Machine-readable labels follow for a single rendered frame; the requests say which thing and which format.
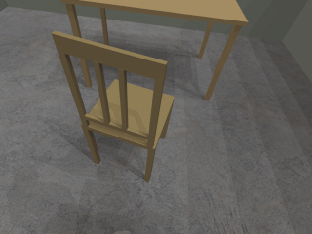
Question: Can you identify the table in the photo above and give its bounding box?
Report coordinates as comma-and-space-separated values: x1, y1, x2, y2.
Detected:
59, 0, 248, 101

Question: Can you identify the chair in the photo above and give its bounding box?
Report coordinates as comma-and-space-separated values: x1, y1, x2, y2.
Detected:
51, 31, 175, 182

